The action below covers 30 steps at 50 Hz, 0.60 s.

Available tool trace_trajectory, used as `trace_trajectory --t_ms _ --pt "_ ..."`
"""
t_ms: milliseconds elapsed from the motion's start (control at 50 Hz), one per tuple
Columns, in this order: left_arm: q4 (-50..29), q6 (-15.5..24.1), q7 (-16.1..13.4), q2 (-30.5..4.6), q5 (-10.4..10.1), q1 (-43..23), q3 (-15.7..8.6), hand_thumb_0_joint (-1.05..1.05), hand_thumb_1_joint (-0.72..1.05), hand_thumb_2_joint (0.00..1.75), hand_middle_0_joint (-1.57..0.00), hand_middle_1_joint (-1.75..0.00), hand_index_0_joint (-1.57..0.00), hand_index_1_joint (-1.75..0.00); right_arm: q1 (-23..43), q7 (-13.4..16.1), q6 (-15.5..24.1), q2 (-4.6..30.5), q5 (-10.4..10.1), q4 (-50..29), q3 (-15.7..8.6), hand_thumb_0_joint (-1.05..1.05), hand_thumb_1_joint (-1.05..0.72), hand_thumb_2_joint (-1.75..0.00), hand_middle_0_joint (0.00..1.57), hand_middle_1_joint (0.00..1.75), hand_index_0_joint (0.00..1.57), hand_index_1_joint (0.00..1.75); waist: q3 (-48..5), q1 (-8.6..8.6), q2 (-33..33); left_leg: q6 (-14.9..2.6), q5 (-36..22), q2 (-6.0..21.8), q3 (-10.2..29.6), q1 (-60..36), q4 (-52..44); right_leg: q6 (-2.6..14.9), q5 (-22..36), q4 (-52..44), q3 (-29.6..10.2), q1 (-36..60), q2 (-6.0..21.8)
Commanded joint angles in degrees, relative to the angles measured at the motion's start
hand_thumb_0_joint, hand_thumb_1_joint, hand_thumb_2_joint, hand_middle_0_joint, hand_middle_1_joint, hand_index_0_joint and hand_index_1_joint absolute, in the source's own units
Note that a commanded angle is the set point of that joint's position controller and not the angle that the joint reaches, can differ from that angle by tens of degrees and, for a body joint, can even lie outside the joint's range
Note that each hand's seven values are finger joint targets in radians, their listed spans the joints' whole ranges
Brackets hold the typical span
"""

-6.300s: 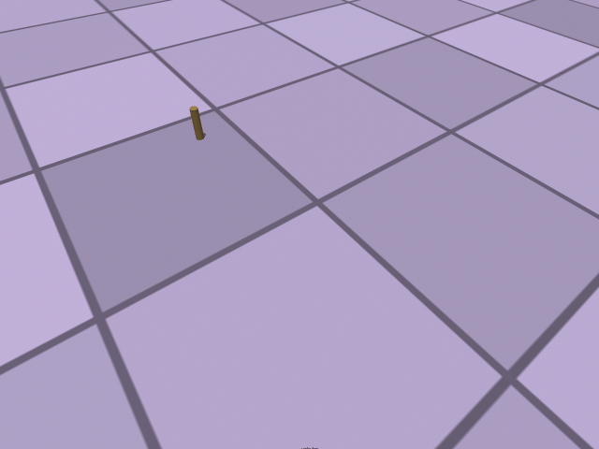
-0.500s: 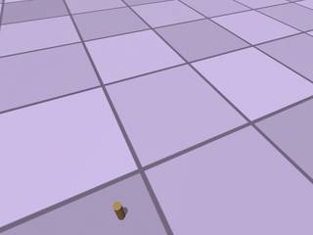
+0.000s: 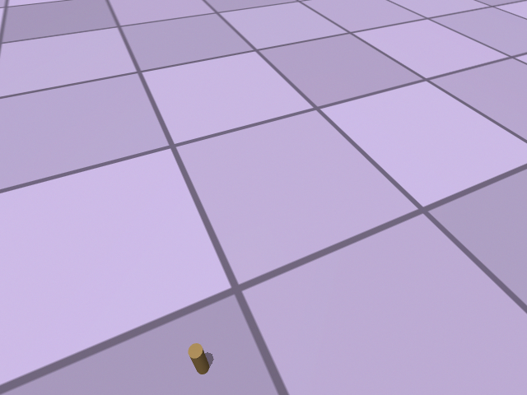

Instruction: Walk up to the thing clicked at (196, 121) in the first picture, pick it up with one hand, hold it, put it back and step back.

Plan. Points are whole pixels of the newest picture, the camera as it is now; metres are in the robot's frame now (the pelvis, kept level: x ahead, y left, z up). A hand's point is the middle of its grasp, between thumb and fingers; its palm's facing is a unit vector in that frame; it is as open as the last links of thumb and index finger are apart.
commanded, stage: stand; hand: left
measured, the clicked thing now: (199, 359) +0.37 +0.21 -0.69
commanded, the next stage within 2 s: none
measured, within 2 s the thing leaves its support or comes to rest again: neither
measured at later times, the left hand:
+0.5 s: hand out of the picture +0.09 +0.25 -0.16, palm faces -0.03 -0.94 -0.34, open 7.4 cm
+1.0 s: hand out of the picture +0.09 +0.24 -0.16, palm faces -0.03 -0.94 -0.34, open 7.4 cm
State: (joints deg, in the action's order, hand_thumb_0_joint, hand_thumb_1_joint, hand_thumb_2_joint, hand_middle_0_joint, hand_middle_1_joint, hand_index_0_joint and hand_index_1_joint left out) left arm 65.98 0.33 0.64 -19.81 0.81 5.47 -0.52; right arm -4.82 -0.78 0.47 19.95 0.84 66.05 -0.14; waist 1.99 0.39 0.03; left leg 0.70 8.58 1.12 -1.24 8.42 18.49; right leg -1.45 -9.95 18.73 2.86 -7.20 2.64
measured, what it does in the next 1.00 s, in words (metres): stands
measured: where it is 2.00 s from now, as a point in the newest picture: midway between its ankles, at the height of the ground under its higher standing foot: outside the picture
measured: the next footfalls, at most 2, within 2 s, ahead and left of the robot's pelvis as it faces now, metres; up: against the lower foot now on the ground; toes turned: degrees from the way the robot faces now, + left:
none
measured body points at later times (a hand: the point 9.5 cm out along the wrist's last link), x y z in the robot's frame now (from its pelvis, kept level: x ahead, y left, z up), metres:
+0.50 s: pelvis +0.01 -0.01 +0.00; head +0.02 -0.01 +0.45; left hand +0.09 +0.29 -0.13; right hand +0.09 -0.31 -0.13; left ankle +0.02 +0.13 -0.75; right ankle +0.00 -0.13 -0.75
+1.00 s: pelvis +0.01 -0.01 +0.00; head +0.02 -0.01 +0.45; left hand +0.09 +0.29 -0.13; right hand +0.09 -0.31 -0.13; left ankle +0.02 +0.13 -0.75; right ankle +0.00 -0.13 -0.75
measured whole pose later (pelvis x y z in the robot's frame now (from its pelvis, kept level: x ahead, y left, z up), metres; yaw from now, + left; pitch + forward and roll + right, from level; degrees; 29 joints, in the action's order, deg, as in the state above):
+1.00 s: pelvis +0.01 -0.01 +0.00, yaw +0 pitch -2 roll +0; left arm 65.1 0.4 0.5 -20.0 0.7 6.5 -0.3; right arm -5.6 -0.6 0.3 20.2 0.7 65.5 0.2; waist 2.1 0.2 -0.2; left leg 1.4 9.3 1.9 -1.2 6.5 17.6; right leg -0.8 -10.6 17.7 2.9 -5.3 1.8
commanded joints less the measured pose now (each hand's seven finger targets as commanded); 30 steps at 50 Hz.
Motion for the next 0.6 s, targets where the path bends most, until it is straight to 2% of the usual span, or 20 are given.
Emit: trace_trajectory --t_ms 0,40,180,280,360,420,580 --pt "-3.39 1.46 -0.93 -12.52 -0.45 -3.03 -2.0 0.0 0.9 0.9 -0.2 -0.3 -0.2 -0.3 2.36 1.01 1.46 11.98 -0.18 -3.16 -2.07 0.0 -0.9 -0.9 0.2 0.3 0.2 0.3 -4.7 0.02 -0.12 -0.95 -8.01 6.93 5.52 -1.52 -2.96 1.9 5.95 -2.98 -5.22 1.4 5.99" --pt "-3.36 1.56 -0.91 -12.03 -0.37 -2.27 -1.71 0.0 0.9 0.9 -0.2 -0.3 -0.2 -0.3 2.84 1.01 1.43 12.54 -0.37 -3.28 -2.26 0.0 -0.9 -0.9 0.2 0.3 0.2 0.3 -5.18 -0.2 -0.05 -1.24 -10.05 7.33 5.62 -3.02 -2.45 1.82 7.37 -3.07 -5.1 1.41 5.94" --pt "-3.47 1.42 -0.99 -12.44 -0.32 -2.59 -1.76 0.0 0.9 0.9 -0.2 -0.3 -0.2 -0.3 3.15 0.92 1.06 12.28 -0.35 -3.29 -2.07 0.0 -0.9 -0.9 0.2 0.3 0.2 0.3 -3.79 0.04 -0.54 -1.02 -4.4 6.8 5.19 -2.0 -3.11 1.74 3.56 -4.25 -5.28 0.77 5.95" --pt "-3.72 1.56 -1.08 -12.96 -0.34 -2.24 -1.79 0.0 0.9 0.9 -0.2 -0.3 -0.2 -0.3 2.6 0.86 1.15 11.94 -0.27 -3.23 -2.06 0.0 -0.9 -0.9 0.2 0.3 0.2 0.3 -4.33 -0.04 0.28 -0.87 -7.92 7.19 5.42 -2.49 -3.05 1.96 5.84 -3.86 -5.0 1.67 5.89" --pt "-3.73 1.42 -1.07 -12.91 -0.3 -2.17 -1.84 0.0 0.9 0.9 -0.2 -0.3 -0.2 -0.3 2.87 0.98 1.1 12.14 -0.35 -3.18 -2.07 0.0 -0.9 -0.9 0.2 0.3 0.2 0.3 -4.33 -0.17 0.2 -0.8 -6.92 7.06 5.24 -2.69 -3.02 2.05 5.16 -3.82 -5.1 1.59 5.83" --pt "-3.83 1.6 -1.15 -12.87 -0.37 -2.27 -1.89 0.0 0.9 0.9 -0.2 -0.3 -0.2 -0.3 2.52 0.96 1.16 12.03 -0.35 -3.39 -1.9 0.0 -0.9 -0.9 0.2 0.3 0.2 0.3 -4.87 -0.07 0.1 -1.07 -9.45 7.19 5.03 -3.24 -2.61 2.01 8.51 -3.42 -5.09 2.54 6.1" --pt "-3.82 1.4 -1.04 -12.7 -0.4 -2.31 -1.9 0.0 0.9 0.9 -0.2 -0.3 -0.2 -0.3 2.07 1.14 1.17 12.17 -0.32 -3.47 -1.8 0.0 -0.9 -0.9 0.2 0.3 0.2 0.3 -3.88 -0.09 -0.71 -0.81 -8.01 6.89 4.76 -2.25 -3.16 1.99 7.06 -3.95 -5.1 2.53 5.88"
